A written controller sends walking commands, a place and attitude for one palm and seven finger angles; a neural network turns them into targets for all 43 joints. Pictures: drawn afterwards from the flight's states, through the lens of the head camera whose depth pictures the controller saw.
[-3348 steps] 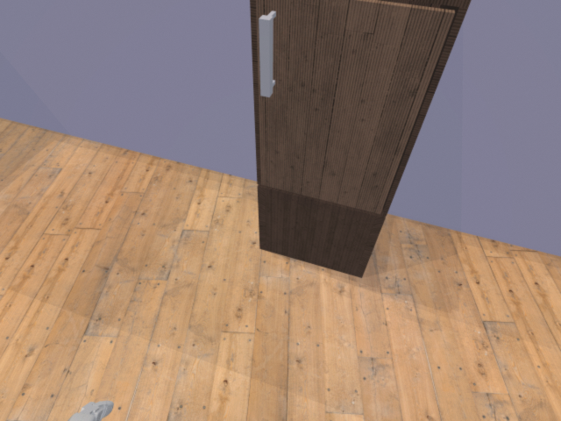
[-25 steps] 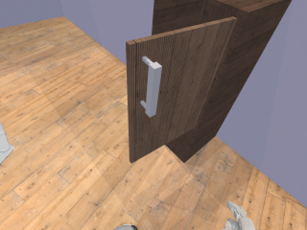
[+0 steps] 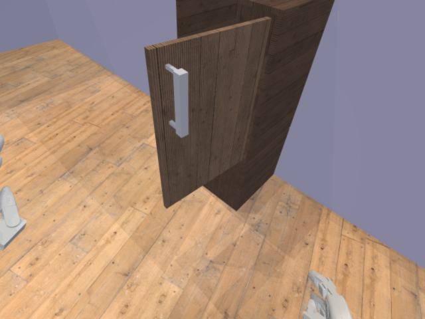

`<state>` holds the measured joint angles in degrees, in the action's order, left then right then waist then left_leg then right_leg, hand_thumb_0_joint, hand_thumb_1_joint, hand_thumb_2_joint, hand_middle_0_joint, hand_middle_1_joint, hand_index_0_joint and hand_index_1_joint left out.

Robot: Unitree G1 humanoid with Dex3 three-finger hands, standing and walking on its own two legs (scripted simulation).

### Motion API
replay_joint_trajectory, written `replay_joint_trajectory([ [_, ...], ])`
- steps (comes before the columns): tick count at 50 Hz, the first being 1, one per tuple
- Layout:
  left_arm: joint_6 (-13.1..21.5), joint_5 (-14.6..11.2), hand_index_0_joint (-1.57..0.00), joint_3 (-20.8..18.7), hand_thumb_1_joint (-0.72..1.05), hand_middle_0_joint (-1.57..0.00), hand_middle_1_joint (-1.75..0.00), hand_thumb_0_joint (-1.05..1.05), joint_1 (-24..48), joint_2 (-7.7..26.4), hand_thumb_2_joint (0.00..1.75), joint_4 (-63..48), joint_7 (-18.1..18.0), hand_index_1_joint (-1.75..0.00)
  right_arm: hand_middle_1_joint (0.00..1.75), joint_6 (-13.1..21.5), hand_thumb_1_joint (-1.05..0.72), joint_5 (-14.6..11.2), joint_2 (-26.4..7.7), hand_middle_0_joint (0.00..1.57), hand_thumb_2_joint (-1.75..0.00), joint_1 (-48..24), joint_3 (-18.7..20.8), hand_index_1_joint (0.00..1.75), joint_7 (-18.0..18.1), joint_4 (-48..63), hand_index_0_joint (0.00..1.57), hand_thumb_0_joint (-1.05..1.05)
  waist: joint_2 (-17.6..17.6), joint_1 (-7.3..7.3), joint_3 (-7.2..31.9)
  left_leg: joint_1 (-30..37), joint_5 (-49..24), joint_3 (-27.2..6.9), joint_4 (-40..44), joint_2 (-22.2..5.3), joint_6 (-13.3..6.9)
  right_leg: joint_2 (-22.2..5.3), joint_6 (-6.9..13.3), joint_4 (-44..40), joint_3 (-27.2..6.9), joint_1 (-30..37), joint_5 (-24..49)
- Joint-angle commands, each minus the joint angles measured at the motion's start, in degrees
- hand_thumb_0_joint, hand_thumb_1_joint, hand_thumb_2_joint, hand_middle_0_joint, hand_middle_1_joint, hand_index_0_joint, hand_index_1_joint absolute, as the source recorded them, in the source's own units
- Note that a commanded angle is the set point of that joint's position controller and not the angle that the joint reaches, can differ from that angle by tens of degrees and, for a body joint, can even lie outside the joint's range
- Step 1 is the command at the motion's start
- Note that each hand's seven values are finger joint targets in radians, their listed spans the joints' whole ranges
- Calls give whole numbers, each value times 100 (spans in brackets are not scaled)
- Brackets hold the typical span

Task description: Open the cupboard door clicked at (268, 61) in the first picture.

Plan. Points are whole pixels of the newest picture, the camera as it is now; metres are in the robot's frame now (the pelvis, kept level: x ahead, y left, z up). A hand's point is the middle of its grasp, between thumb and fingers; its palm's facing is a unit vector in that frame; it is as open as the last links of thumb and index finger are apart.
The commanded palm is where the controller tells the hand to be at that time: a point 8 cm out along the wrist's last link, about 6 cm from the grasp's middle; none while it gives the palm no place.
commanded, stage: stop stepping back and stand still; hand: left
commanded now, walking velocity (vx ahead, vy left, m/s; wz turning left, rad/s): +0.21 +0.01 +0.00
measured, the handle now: (176, 101) +0.58 +0.11 +0.12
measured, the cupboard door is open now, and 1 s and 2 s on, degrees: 84 84 84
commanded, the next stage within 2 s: let the arm hang, fingers relaxed in 0.78 s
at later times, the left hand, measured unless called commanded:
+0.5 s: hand out of the picture +0.12 +0.27 +0.16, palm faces +0.47 -0.75 -0.47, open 7.5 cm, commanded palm +0.06 +0.31 +0.18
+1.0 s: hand (44, 308) +0.15 +0.27 +0.01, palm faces +0.23 -0.84 -0.49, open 7.4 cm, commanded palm none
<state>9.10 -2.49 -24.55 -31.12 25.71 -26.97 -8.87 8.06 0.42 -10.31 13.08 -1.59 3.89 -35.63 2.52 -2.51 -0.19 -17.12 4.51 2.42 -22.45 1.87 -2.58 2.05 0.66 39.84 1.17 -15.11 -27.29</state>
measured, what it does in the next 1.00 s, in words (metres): steps on the spot: right foot, then left foot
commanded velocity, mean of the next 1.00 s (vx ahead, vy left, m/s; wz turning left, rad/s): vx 0.09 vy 0.01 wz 0.00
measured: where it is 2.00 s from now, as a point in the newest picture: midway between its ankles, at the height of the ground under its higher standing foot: outside the picture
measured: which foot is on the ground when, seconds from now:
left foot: down 0.00-0.06, up 0.08-0.38, down 0.40-0.64, up 0.66-0.86, down 0.88-1.00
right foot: up 0.00-0.04, down 0.06-1.00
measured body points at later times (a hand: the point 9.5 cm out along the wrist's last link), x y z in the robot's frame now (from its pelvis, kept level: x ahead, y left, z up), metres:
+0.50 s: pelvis -0.06 +0.00 +0.00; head -0.08 +0.01 +0.45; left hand +0.09 +0.31 +0.19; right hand +0.08 -0.24 -0.09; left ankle -0.07 +0.14 -0.74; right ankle -0.02 -0.08 -0.72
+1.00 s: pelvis -0.05 +0.00 -0.01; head -0.03 -0.02 +0.44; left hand +0.13 +0.32 +0.04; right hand +0.13 -0.25 -0.12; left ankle -0.04 +0.12 -0.74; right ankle -0.03 -0.10 -0.73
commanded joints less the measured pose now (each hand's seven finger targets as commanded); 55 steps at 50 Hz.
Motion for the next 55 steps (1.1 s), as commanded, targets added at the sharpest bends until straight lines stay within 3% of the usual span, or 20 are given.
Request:
replay_joint_trajectory([
  [1, 412, 98, -20, -561, 90, -20, -30, 0, -443, 828, 90, -1437, -76, -30, 30, 114, -90, 18, -879, 20, -90, -762, 403, 30, 20, 952, 20, 0, -1598, 342, 143, -1982, 3720, -616, 1197, -731, 189, 170, 150, -1010, 482, 1964, -147],
  [2, 425, 123, -20, -772, 90, -20, -30, 0, -373, 1094, 90, -1512, -94, -30, 30, 75, -90, 31, -825, 20, -90, -755, 416, 30, 34, 962, 20, 0, -871, 363, 163, -1764, 3256, -323, 2, -383, 206, -254, 294, -1832, -73, 1579, -316],
  [3, 437, 136, -20, -727, 90, -20, -30, 0, -248, 1133, 90, -1438, -75, -30, 30, -5, -90, 33, -729, 20, -90, -715, 438, 30, 29, 903, 20, 0, 665, 343, 106, -1429, 2351, -81, -2308, -1, 259, -1471, 749, -2977, -1963, 429, -1272],
  [4, 470, 52, -20, -738, 90, -20, -30, 0, 236, 1182, 90, -1667, -48, -30, 30, -19, -90, 45, -871, 20, -90, -747, 488, 30, 59, 820, 20, 0, 1061, 330, -129, -1644, 2025, -307, -3866, 36, 326, -2372, 1116, -3579, -3239, -525, -1665],
  [7, 592, 71, -20, -789, 90, -20, -30, 0, 1080, 1208, 90, -1386, -13, -30, 30, 87, -90, 81, -817, 20, -90, -523, 408, 30, 47, 603, 20, 0, 190, -3, 7, -1406, 1196, -480, -4470, -407, 403, -1985, 888, -3375, -2372, -1024, -1947],
  [10, 598, 117, -20, -493, 90, -20, -30, 0, 855, 797, 90, -284, -49, -30, 30, 116, -90, 36, -868, 20, -90, -463, 456, 30, 198, 523, 20, 0, -71, 128, -125, -1009, 1249, -9, -3169, -392, 238, -1637, 664, -3128, -1519, -806, -1425],
  [18, 625, 158, -20, -398, 90, -20, -30, 0, 397, 672, 90, -700, -200, -30, 30, 331, -90, 45, -843, 20, -90, -267, 432, 30, 269, 651, 20, 0, 474, 227, 314, 541, 1936, 386, 17, -167, -53, -1192, 376, -2397, -1063, 72, -1029],
  [21, 801, 181, -20, -638, 90, -20, -30, 0, 709, 896, 90, -1587, -233, -30, 30, 349, -90, 47, -1036, 20, -90, -329, 470, 30, 187, 815, 20, 0, -1677, 216, 202, 1132, 1816, -2155, 956, -1857, -689, -164, -80, 309, 197, -1117, 281],
  [22, 819, 185, -20, -862, 90, -20, -30, 0, 667, 1201, 90, -1510, -233, -30, 30, 361, -90, 52, -902, 20, -90, -328, 478, 30, 183, 717, 20, 0, -1596, 194, 231, 995, 1691, -2236, 1054, -2114, -862, -220, -136, 949, 157, -1291, -19],
  [28, 675, 209, -20, -549, 90, -20, -30, 0, 451, 764, 90, -1027, -182, -30, 30, 428, -90, 2, -907, 20, -90, -383, 424, 30, 100, 531, 20, 0, -1513, 203, -287, -325, 1133, -564, 209, -1291, -378, -128, -172, -894, 534, 380, 825],
  [30, 643, 190, -20, -481, 90, -20, -30, 0, 492, 713, 90, -736, -122, -30, 30, 389, -90, -23, -904, 20, -90, -396, 436, 30, 57, 538, 20, 0, -712, 185, -153, -500, 1074, -262, -561, -938, -137, -349, -2, -1646, -94, 854, 1350],
  [32, 605, 164, -20, -609, 90, -20, -30, 0, 438, 913, 90, -504, -106, -30, 30, 319, -90, -35, -809, 20, -90, -412, 443, 30, 32, 602, 20, 0, 732, 177, 71, -1047, 1860, 95, -2272, -198, 179, -1800, 721, -2300, -2396, 869, 2266],
  [33, 609, 113, -20, -489, 90, -20, -30, 0, 623, 758, 90, -449, -67, -30, 30, 268, -90, -99, -776, 20, -90, -346, 507, 30, -15, 495, 20, 0, 1009, 220, 305, -937, 2395, -153, -3131, -194, 224, -2000, 727, -2600, -2589, 770, 1641],
  [43, 815, 47, -20, -706, 90, -20, -30, 0, 231, 855, 90, -1485, -213, -30, 30, 202, -90, 31, -821, 20, -90, -588, 402, 30, 106, 747, 20, 0, -683, 270, 378, 773, 654, -458, 247, -603, 66, -930, 171, -1856, -744, 410, 1302],
  [44, -232, 570, -20, 1838, 90, -20, -30, 0, 614, -314, 90, 3400, 721, -30, 30, 284, -90, 30, -2012, 20, -90, -475, 688, 30, -524, -655, 20, 0, -1328, -128, -25, 134, -1169, -1397, -668, -1230, -283, -865, 41, -331, 97, -739, 2289],
  [45, -738, 423, -20, 1676, 90, -20, -30, 0, 446, -487, 90, 3528, 822, -30, 30, -179, -90, -14, -1716, 20, -90, -333, 643, 30, -460, -421, 20, 0, -1441, 102, 176, -320, -1656, -1537, -267, -1562, -576, -557, -27, 82, -74, -346, 1150],
  [48, -863, 449, -20, 1831, 90, -20, -30, 0, 969, -552, 90, 3794, 855, -30, 30, -352, -90, 122, -1401, 20, -90, -437, 474, 30, -381, -232, 20, 0, -879, 183, 528, -512, -1773, -1769, -175, -1537, -688, -337, -36, 485, -221, -214, 44],
  [51, -736, 483, -20, 1851, 90, -20, -30, 0, 1127, -97, 90, 4891, 825, -30, 30, -431, -90, 91, -1512, 20, -90, -571, 498, 30, -324, -335, 20, 0, 923, 398, 1038, -86, -1692, -981, -1053, -788, -146, -710, 128, -953, -612, 837, 3244],
  [53, -737, 431, -20, 1948, 90, -20, -30, 0, 1635, 111, 90, 5592, 835, -30, 30, -576, -90, 19, -1336, 20, -90, -337, 479, 30, -350, -584, 20, 0, 925, 113, 745, 29, 342, -568, -1095, -290, 184, -1502, 578, -1342, -1190, 490, 3824],
  [55, -776, 379, -20, 2084, 90, -20, -30, 0, 2047, -33, 90, 6217, 807, -30, 30, -732, -90, 86, -1235, 20, -90, -367, 433, 30, -338, -910, 20, 0, 531, 39, 500, 396, 451, -532, -909, -293, 183, -1314, 568, -1584, -1106, 113, 2996],
])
